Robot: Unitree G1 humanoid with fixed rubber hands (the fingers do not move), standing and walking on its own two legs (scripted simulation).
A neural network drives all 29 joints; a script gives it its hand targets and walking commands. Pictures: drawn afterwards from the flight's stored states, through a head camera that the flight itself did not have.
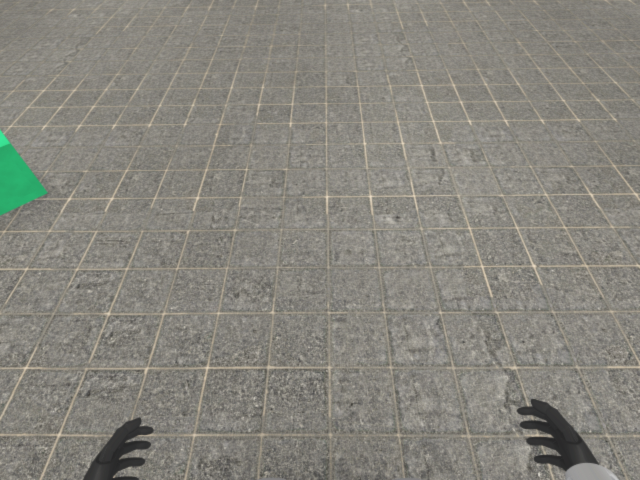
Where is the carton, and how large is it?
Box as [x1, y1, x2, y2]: [0, 130, 47, 214]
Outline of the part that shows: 0,130 1,214 47,192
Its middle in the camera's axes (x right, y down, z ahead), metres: -1.46 -0.28 +1.69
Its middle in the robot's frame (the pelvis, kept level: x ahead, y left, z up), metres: +1.37 +1.50 -0.61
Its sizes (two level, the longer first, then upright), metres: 0.274 0.211 0.282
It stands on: the floor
